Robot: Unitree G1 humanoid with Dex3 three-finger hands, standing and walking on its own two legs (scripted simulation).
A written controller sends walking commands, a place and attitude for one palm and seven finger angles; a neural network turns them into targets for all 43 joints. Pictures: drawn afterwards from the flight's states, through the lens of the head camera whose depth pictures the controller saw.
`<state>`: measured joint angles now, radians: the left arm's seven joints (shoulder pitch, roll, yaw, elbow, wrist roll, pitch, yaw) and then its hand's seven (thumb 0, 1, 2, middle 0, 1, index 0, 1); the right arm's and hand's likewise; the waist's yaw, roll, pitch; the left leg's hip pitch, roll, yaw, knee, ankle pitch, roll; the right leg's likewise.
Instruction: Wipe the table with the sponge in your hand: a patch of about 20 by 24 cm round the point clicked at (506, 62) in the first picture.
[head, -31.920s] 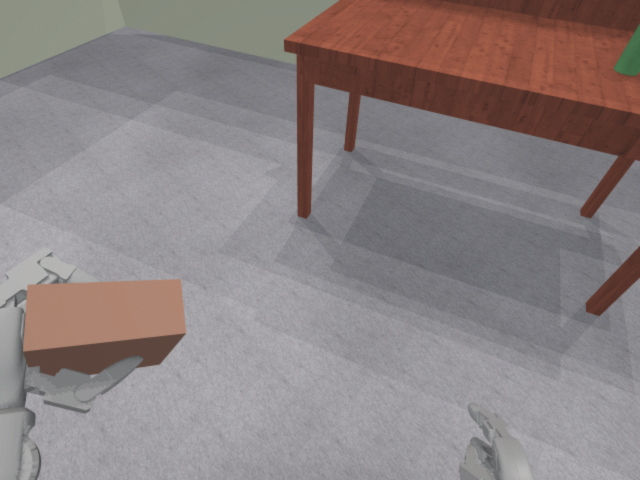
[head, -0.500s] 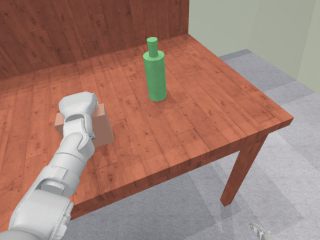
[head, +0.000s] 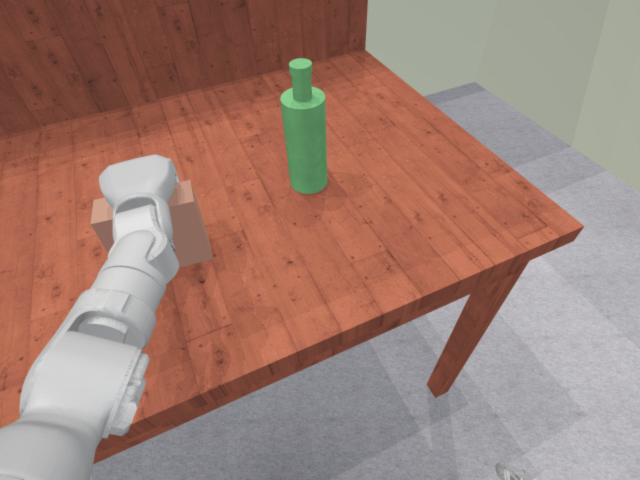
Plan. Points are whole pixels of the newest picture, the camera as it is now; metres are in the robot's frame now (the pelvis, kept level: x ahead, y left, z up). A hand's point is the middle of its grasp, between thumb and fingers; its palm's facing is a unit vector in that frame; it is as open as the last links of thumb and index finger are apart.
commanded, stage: wipe forward along the third lane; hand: left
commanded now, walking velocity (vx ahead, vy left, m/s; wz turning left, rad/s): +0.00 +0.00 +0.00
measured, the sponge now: (161, 240) +0.43 +0.25 +0.05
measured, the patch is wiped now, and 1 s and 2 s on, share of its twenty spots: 0.85 0.85 0.85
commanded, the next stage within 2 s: wipe back along the third lane in 0.14 s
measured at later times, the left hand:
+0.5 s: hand (154, 212) +0.44 +0.25 +0.10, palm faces -0.01 +0.00 -1.00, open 9.6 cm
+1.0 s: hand (156, 233) +0.40 +0.23 +0.10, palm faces +0.05 -0.04 -1.00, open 9.6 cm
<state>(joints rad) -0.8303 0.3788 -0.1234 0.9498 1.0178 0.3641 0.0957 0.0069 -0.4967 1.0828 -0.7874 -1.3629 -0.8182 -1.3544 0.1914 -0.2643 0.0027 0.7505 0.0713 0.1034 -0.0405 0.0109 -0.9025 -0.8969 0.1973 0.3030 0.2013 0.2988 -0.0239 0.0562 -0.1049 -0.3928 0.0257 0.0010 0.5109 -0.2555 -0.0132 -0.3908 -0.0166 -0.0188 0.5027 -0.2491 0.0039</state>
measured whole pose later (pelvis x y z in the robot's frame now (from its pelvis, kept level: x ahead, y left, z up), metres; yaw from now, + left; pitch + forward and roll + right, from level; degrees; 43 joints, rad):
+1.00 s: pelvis +0.03 +0.01 +0.00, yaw +1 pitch +5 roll +0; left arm -0.51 0.30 -0.26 0.48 0.98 0.55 0.09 -0.01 -0.45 1.08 -0.72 -1.43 -0.75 -1.43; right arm 0.05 -0.27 0.02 0.66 0.09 0.17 0.00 0.01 -0.90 -0.90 0.20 0.30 0.20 0.30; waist 0.06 0.08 -0.13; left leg -0.28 0.02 -0.01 0.50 -0.30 -0.01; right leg -0.27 -0.03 -0.03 0.48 -0.30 0.01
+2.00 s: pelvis +0.01 -0.01 +0.00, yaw -1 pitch +0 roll +0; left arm -0.18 0.32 -0.29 0.08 0.98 0.61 0.05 0.02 -0.45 1.08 -0.69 -1.46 -0.76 -1.42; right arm 0.04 -0.28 0.02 0.65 0.09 0.14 0.02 0.02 -0.90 -0.90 0.19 0.30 0.20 0.30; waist 0.07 0.11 -0.10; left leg -0.21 0.04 0.01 0.49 -0.29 -0.03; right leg -0.23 0.00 -0.01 0.52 -0.30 -0.01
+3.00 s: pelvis -0.01 -0.02 +0.00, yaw +0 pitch -2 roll +0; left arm -0.15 0.46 -0.10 0.14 0.93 0.42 -0.02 -0.02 -0.49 1.08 -0.76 -1.39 -0.82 -1.34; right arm 0.06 -0.28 0.03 0.70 0.07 0.05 -0.07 0.02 -0.90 -0.90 0.20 0.30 0.20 0.30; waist 0.09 0.10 -0.03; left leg -0.19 0.04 -0.01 0.46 -0.24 -0.03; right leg -0.20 0.00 -0.03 0.48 -0.25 -0.02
